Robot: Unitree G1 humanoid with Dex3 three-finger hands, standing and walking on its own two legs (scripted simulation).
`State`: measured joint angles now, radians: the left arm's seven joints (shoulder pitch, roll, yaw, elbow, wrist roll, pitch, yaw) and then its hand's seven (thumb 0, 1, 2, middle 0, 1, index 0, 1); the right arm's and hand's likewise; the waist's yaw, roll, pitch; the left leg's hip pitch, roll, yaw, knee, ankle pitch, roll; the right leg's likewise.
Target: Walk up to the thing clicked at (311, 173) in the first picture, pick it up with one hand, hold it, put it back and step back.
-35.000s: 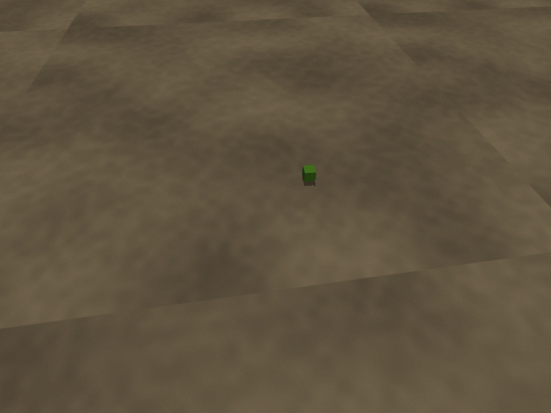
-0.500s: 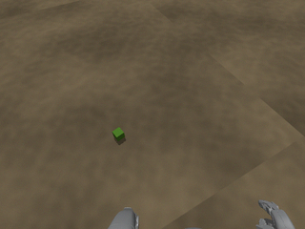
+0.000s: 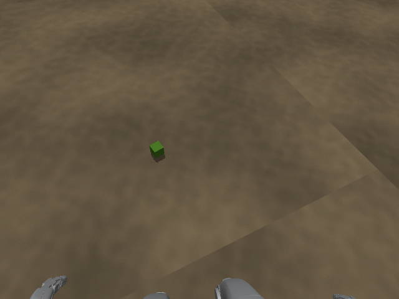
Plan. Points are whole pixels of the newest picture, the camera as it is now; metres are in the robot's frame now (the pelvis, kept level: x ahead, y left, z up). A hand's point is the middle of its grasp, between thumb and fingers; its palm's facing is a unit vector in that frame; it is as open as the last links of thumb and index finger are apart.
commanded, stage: step back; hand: left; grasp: from above
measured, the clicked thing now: (156, 149) +0.95 +0.23 -0.73
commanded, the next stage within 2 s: stand in 1.32 s
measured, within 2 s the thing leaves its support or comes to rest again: neither
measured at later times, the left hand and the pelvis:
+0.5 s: hand out of the picture -0.07 +0.27 -0.14, palm faces +0.04 -0.91 -0.42, open 7.4 cm; pelvis -0.13 -0.01 +0.00, yaw +2 degrees
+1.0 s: hand out of the picture -0.05 +0.26 -0.15, palm faces +0.06 -0.93 -0.36, open 7.4 cm; pelvis -0.10 -0.01 +0.00, yaw +3 degrees
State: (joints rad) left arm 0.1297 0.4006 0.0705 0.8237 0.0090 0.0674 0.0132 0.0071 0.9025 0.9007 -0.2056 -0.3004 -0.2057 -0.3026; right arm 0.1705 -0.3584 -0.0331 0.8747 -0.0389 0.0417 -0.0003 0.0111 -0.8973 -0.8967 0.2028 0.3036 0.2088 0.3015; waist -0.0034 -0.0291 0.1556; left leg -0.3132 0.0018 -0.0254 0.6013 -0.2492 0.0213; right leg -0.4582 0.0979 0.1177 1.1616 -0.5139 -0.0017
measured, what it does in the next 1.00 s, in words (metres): steps on the spot: right foot, then left foot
